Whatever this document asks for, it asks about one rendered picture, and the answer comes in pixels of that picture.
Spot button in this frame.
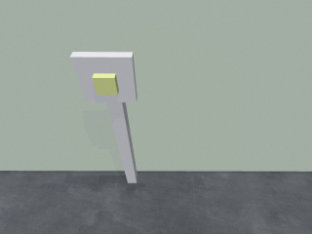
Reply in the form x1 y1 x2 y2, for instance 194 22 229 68
92 73 119 96

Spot panel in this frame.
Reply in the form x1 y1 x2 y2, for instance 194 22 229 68
70 52 137 183

